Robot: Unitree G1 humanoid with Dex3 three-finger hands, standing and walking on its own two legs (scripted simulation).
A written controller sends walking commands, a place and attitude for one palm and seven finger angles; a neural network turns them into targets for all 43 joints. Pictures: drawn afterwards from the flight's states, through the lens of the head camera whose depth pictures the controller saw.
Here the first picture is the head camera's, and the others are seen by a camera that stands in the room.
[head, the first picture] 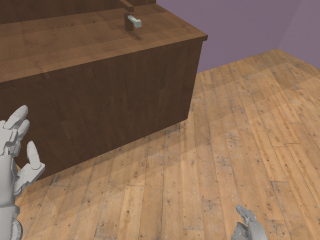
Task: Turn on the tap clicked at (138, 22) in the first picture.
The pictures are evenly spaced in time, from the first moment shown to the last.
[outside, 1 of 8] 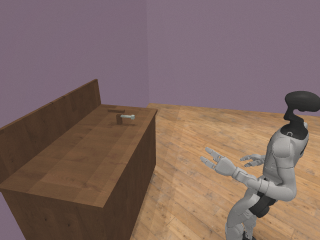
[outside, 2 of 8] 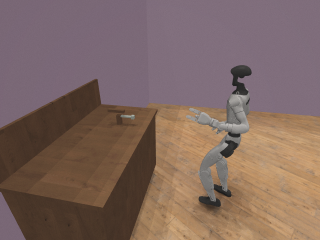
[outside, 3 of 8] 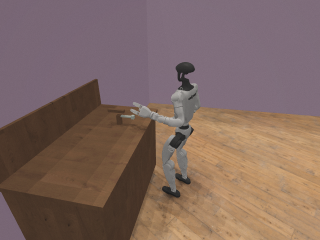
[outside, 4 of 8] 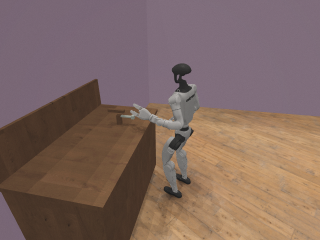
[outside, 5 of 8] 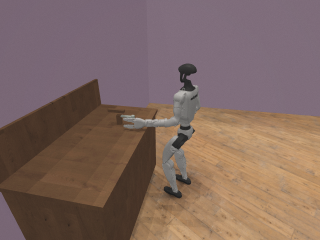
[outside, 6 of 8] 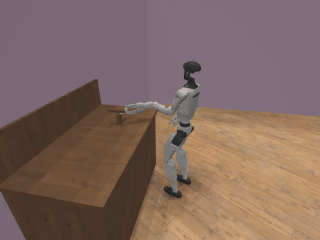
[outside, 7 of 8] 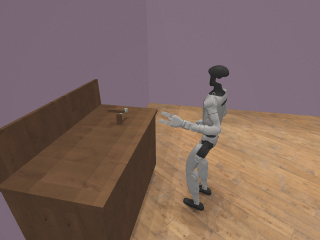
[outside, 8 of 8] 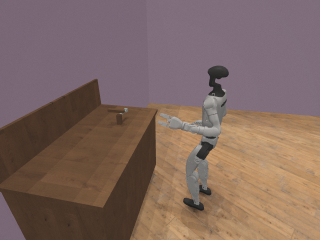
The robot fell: no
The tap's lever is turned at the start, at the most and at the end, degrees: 0 83 83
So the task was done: yes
